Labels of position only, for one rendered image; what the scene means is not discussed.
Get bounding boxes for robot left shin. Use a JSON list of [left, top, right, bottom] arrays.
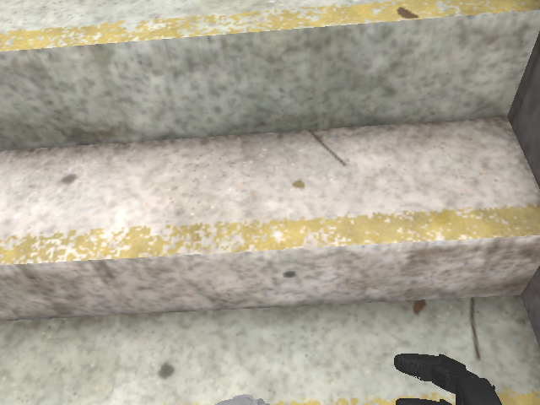
[[233, 394, 255, 402]]

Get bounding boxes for right robot hand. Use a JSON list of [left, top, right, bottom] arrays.
[[394, 354, 502, 405]]

